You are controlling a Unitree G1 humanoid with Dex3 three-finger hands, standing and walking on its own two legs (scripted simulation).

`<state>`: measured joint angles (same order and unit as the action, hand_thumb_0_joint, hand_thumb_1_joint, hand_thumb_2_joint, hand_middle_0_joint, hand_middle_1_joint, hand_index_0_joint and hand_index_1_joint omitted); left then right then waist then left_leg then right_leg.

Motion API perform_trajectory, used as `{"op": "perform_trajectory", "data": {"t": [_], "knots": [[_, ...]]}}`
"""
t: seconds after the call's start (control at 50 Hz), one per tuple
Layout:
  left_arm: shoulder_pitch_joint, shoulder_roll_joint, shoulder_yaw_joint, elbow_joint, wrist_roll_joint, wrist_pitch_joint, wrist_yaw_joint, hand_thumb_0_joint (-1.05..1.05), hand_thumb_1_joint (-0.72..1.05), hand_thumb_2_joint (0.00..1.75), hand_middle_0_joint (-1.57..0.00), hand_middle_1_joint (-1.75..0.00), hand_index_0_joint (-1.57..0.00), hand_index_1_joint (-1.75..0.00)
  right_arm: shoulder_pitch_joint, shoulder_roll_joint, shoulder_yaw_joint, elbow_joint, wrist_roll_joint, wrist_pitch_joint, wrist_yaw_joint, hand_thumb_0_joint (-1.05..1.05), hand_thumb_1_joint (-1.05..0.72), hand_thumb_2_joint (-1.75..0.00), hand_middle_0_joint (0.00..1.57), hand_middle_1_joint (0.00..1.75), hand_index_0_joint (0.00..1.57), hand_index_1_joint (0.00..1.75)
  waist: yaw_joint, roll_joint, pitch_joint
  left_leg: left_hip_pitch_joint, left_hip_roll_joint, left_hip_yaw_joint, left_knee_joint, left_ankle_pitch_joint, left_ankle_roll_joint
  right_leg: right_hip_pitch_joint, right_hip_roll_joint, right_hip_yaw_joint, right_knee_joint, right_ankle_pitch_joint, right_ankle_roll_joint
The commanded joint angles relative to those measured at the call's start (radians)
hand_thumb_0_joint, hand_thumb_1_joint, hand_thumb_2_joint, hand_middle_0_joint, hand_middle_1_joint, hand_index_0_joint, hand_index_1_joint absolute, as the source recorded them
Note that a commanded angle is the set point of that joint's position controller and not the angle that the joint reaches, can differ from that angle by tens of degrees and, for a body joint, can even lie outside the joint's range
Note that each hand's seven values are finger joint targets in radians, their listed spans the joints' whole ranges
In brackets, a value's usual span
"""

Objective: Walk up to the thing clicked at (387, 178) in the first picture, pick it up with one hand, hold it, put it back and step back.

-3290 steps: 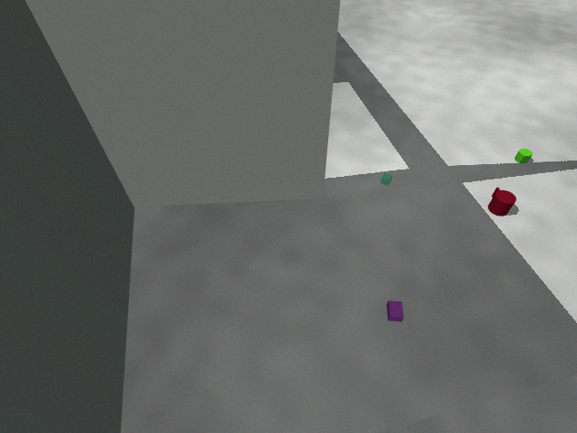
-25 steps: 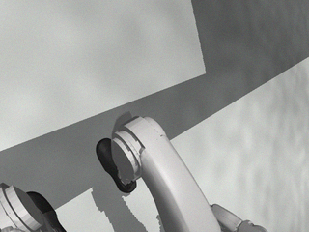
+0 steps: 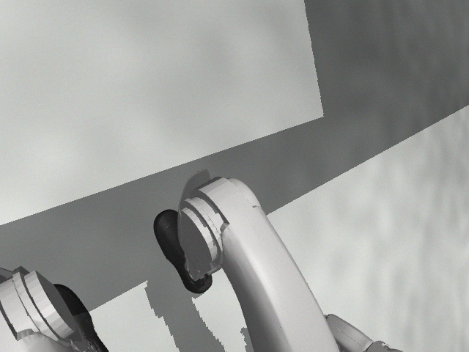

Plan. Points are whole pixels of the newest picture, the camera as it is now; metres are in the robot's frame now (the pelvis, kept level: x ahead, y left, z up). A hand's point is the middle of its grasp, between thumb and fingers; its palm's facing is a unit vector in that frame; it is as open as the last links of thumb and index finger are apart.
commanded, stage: settle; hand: left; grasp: from above
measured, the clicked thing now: out of the picture +0.47 +0.36 -0.31
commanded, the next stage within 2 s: lift in 0.56 s
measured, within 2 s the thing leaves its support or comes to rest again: neither
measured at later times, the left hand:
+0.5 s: hand out of the picture +0.46 +0.36 -0.20, palm faces -0.22 -0.37 -0.90, open 5.4 cm
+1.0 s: hand out of the picture +0.45 +0.36 -0.13, palm faces -0.23 -0.36 -0.90, open 5.3 cm
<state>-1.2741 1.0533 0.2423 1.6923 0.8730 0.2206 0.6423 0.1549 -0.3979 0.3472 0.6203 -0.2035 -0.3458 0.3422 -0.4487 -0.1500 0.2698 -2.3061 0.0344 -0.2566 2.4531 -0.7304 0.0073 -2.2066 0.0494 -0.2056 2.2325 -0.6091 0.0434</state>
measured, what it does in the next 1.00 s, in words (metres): stands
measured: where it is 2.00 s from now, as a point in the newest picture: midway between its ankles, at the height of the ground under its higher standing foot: (142, 303)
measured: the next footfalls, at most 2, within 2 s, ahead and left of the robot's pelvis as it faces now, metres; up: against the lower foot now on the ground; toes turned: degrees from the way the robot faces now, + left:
none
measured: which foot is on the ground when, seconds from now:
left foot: down 0.00-1.00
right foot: down 0.00-1.00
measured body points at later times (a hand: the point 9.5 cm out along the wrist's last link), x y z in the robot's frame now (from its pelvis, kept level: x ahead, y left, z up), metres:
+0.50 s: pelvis +0.01 +0.00 +0.00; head +0.28 +0.11 +0.34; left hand +0.47 +0.37 -0.15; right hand +0.05 -0.26 -0.07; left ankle +0.06 +0.12 -0.30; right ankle +0.13 -0.11 -0.30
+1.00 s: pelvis +0.01 -0.01 +0.01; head +0.25 +0.07 +0.39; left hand +0.46 +0.37 -0.08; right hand +0.07 -0.27 -0.10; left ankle +0.06 +0.12 -0.30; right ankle +0.13 -0.11 -0.30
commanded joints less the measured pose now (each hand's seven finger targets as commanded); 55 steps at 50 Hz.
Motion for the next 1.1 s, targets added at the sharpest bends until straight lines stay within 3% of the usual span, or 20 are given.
{"op": "perform_trajectory", "data": {"t": [0.0,0.04,0.1,0.14,0.18,0.2,0.22,0.26,0.28,0.36,0.4,0.44,0.5,0.52,0.62,0.68,0.72,0.86,0.94,1.08], "knots": [[-0.238,0.228,-0.022,-0.229,0.016,0.029,0.043,0.00,0.91,0.18,-1.24,-0.31,-1.28,-0.26,0.250,-0.323,-0.126,0.041,0.016,0.011,-0.001,0.00,-0.91,-0.90,0.20,0.30,0.20,0.30,-0.029,0.716,-0.828,0.593,0.046,0.079,-0.271,0.355,-0.024,0.462,0.041,-0.060,-0.164,0.311,-0.064],[-0.250,0.198,-0.016,-0.293,0.000,0.044,0.029,0.00,0.92,0.16,-1.23,-0.30,-1.28,-0.25,0.250,-0.308,-0.141,0.046,0.025,0.016,0.002,0.00,-0.90,-0.90,0.20,0.30,0.20,0.30,-0.008,0.727,-0.881,0.605,0.042,0.092,-0.273,0.374,-0.025,0.463,0.039,-0.054,-0.161,0.320,-0.066],[-0.222,0.101,-0.053,-0.273,-0.015,0.074,-0.005,0.00,0.91,0.17,-1.25,-0.27,-1.29,-0.23,0.261,-0.289,-0.163,0.069,0.039,0.021,0.000,0.00,-0.90,-0.90,0.20,0.30,0.20,0.30,-0.013,0.707,-0.860,0.593,0.036,0.099,-0.286,0.361,-0.023,0.428,0.040,-0.048,-0.161,0.307,-0.069],[-0.197,0.122,-0.023,-0.305,-0.008,0.093,-0.018,0.00,0.88,0.18,-1.23,-0.27,-1.26,-0.23,0.316,-0.283,-0.184,0.122,0.044,0.033,0.000,0.00,-0.90,-0.90,0.20,0.30,0.20,0.30,0.014,0.684,-0.908,0.587,0.032,0.109,-0.269,0.399,-0.019,0.438,0.037,-0.037,-0.159,0.341,-0.067],[-0.201,0.003,-0.072,-0.287,-0.023,0.109,-0.039,0.00,0.87,0.20,-1.23,-0.27,-1.26,-0.23,0.277,-0.262,-0.194,0.103,0.053,0.029,-0.001,0.00,-0.90,-0.90,0.20,0.30,0.20,0.30,0.009,0.669,-0.882,0.579,0.025,0.111,-0.285,0.373,-0.020,0.389,0.036,-0.034,-0.150,0.312,-0.072],[-0.245,0.010,-0.070,-0.337,-0.015,0.110,-0.043,0.00,0.87,0.20,-1.23,-0.27,-1.27,-0.23,0.271,-0.266,-0.200,0.096,0.058,0.030,-0.001,0.00,-0.90,-0.90,0.20,0.30,0.20,0.30,0.014,0.678,-0.868,0.570,0.025,0.107,-0.286,0.358,-0.019,0.363,0.034,-0.031,-0.154,0.298,-0.073],[-0.198,-0.005,-0.070,-0.262,-0.015,0.122,-0.049,0.00,0.86,0.21,-1.24,-0.23,-1.26,-0.21,0.290,-0.269,-0.210,0.123,0.059,0.033,-0.004,0.00,-0.90,-0.90,0.20,0.30,0.20,0.30,0.005,0.633,-0.839,0.558,0.023,0.103,-0.287,0.350,-0.018,0.340,0.034,-0.031,-0.149,0.295,-0.071],[-0.231,-0.006,-0.066,-0.287,-0.004,0.116,-0.058,0.00,0.85,0.21,-1.23,-0.24,-1.25,-0.22,0.295,-0.266,-0.223,0.142,0.060,0.036,-0.008,0.00,-0.90,-0.90,0.20,0.30,0.20,0.30,0.023,0.645,-0.855,0.540,0.018,0.104,-0.297,0.323,-0.020,0.317,0.028,-0.026,-0.137,0.270,-0.076],[-0.246,-0.043,-0.081,-0.295,-0.007,0.116,-0.064,0.00,0.87,0.22,-1.25,-0.25,-1.27,-0.23,0.278,-0.263,-0.225,0.118,0.064,0.033,-0.009,0.00,-0.90,-0.90,0.20,0.30,0.20,0.30,0.023,0.639,-0.859,0.538,0.015,0.110,-0.300,0.308,-0.018,0.319,0.027,-0.022,-0.140,0.258,-0.076],[-0.256,-0.056,-0.082,-0.261,0.013,0.119,-0.082,0.00,0.88,0.26,-1.26,-0.26,-1.28,-0.25,0.294,-0.263,-0.242,0.151,0.065,0.037,-0.023,0.00,-0.90,-0.90,0.20,0.30,0.20,0.30,0.031,0.620,-0.872,0.545,0.005,0.118,-0.312,0.272,-0.017,0.284,0.019,-0.013,-0.131,0.228,-0.077],[-0.270,-0.009,-0.066,-0.278,0.019,0.117,-0.091,0.00,0.87,0.27,-1.25,-0.29,-1.27,-0.27,0.319,-0.255,-0.247,0.177,0.061,0.041,-0.031,0.00,-0.90,-0.90,0.20,0.30,0.20,0.30,0.040,0.596,-0.897,0.512,0.000,0.144,-0.299,0.266,-0.008,0.339,0.021,0.004,-0.146,0.229,-0.072],[-0.312,-0.031,-0.064,-0.320,0.014,0.117,-0.093,0.00,0.88,0.28,-1.24,-0.32,-1.27,-0.29,0.303,-0.245,-0.251,0.157,0.061,0.041,-0.033,0.00,-0.90,-0.90,0.20,0.30,0.20,0.30,0.050,0.596,-0.971,0.524,-0.006,0.163,-0.293,0.303,-0.007,0.374,0.017,0.016,-0.141,0.257,-0.071],[-0.301,-0.013,-0.052,-0.280,0.022,0.127,-0.085,0.00,0.82,0.25,-1.21,-0.28,-1.23,-0.26,0.292,-0.243,-0.254,0.155,0.060,0.046,-0.043,0.00,-0.90,-0.90,0.20,0.30,0.20,0.30,0.052,0.565,-0.947,0.496,-0.008,0.172,-0.294,0.279,-0.005,0.368,0.017,0.024,-0.151,0.235,-0.066],[-0.324,0.010,-0.034,-0.300,0.024,0.122,-0.080,0.00,0.82,0.27,-1.21,-0.30,-1.23,-0.28,0.288,-0.245,-0.261,0.164,0.062,0.050,-0.047,0.00,-0.90,-0.90,0.20,0.30,0.20,0.30,0.069,0.581,-0.976,0.497,-0.007,0.169,-0.298,0.259,-0.006,0.355,0.013,0.024,-0.143,0.213,-0.070],[-0.323,0.023,-0.027,-0.303,0.028,0.125,-0.096,0.00,0.80,0.30,-1.19,-0.32,-1.21,-0.31,0.287,-0.213,-0.262,0.168,0.061,0.056,-0.060,0.00,-0.90,-0.90,0.20,0.30,0.20,0.30,0.085,0.551,-1.014,0.465,-0.014,0.194,-0.281,0.261,0.006,0.397,0.011,0.047,-0.156,0.211,-0.062],[-0.295,0.006,-0.035,-0.271,0.032,0.127,-0.113,0.00,0.79,0.17,-1.15,-0.36,-1.21,-0.30,0.285,-0.209,-0.272,0.171,0.066,0.064,-0.068,0.00,-0.93,-0.91,0.20,0.30,0.20,0.30,0.092,0.532,-1.017,0.464,-0.011,0.195,-0.280,0.265,0.008,0.400,0.012,0.049,-0.157,0.211,-0.062],[-0.301,0.012,-0.018,-0.322,0.031,0.126,-0.124,0.00,0.81,0.11,-1.14,-0.32,-1.20,-0.25,0.296,-0.210,-0.282,0.170,0.076,0.074,-0.070,0.00,-0.91,-0.90,0.20,0.30,0.20,0.30,0.123,0.563,-1.090,0.500,-0.013,0.199,-0.289,0.301,0.005,0.411,0.007,0.048,-0.144,0.239,-0.068],[-0.249,-0.056,-0.059,-0.408,0.036,0.129,-0.214,0.00,0.73,0.07,-1.10,-0.27,-1.15,-0.21,0.306,-0.182,-0.324,0.179,0.107,0.116,-0.087,0.00,-0.92,-0.90,0.20,0.30,0.20,0.30,0.161,0.553,-1.139,0.540,-0.020,0.220,-0.327,0.325,0.010,0.437,0.006,0.068,-0.171,0.252,-0.074],[-0.193,-0.104,-0.070,-0.411,0.050,0.134,-0.224,0.00,0.74,0.08,-1.11,-0.27,-1.16,-0.21,0.309,-0.172,-0.349,0.173,0.128,0.140,-0.099,0.00,-0.92,-0.90,0.20,0.30,0.20,0.30,0.188,0.525,-1.152,0.576,-0.025,0.220,-0.370,0.334,0.006,0.426,0.002,0.067,-0.185,0.254,-0.081],[-0.184,-0.206,-0.088,-0.472,-0.006,0.166,-0.206,0.00,0.77,0.10,-1.14,-0.30,-1.19,-0.25,0.287,-0.142,-0.394,0.191,0.140,0.140,-0.126,0.00,-0.92,-0.91,0.20,0.30,0.20,0.30,0.205,0.451,-1.145,0.595,-0.035,0.235,-0.460,0.225,0.013,0.430,-0.009,0.094,-0.298,0.150,-0.077]]}}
